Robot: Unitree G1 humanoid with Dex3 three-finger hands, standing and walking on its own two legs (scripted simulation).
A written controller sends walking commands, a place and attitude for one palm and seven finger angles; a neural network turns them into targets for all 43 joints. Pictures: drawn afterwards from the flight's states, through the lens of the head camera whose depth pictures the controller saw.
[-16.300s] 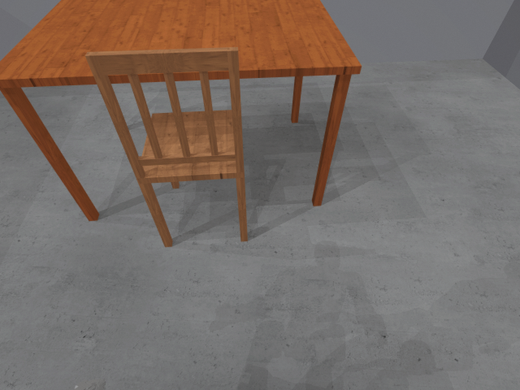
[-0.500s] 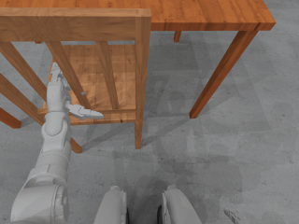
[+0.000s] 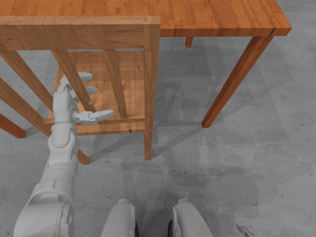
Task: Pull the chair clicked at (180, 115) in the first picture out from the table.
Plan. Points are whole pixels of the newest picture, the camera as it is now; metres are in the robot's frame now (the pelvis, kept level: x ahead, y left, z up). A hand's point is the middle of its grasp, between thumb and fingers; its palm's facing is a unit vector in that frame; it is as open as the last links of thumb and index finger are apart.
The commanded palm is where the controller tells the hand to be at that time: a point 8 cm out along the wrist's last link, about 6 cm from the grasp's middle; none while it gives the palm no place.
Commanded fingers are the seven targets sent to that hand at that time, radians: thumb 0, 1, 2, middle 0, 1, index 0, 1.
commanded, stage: hook a spindle and tug to test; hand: left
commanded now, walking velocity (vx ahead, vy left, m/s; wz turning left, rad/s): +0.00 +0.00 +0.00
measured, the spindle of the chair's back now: (81, 91) +0.47 +0.19 +0.03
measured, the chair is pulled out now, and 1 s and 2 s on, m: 0.00 0.03 0.16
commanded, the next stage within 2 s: step backward, pulling the chair out in 0.92 s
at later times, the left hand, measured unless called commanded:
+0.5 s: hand (90, 103) +0.44 +0.16 +0.02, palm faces +0.08 -1.00 -0.01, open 5.3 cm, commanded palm +0.40 +0.20 +0.02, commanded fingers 0.00 0.90 0.90 -0.50 -1.45 -0.50 -1.45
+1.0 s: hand (91, 115) +0.41 +0.15 +0.02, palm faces +0.05 -1.00 -0.01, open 5.4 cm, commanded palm +0.38 +0.20 +0.02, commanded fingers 0.00 0.90 0.90 -0.50 -1.45 -0.50 -1.45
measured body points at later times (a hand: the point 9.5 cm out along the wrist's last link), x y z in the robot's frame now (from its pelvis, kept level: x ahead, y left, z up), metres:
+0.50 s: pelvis +0.01 +0.00 +0.00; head +0.14 +0.01 +0.43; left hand +0.43 +0.21 +0.03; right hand +0.10 -0.26 -0.12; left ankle +0.03 +0.10 -0.62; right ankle +0.02 -0.12 -0.62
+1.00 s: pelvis +0.02 +0.00 +0.01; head +0.15 +0.02 +0.44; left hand +0.40 +0.21 +0.03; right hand +0.14 -0.25 -0.11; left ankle +0.03 +0.10 -0.62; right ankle +0.02 -0.12 -0.62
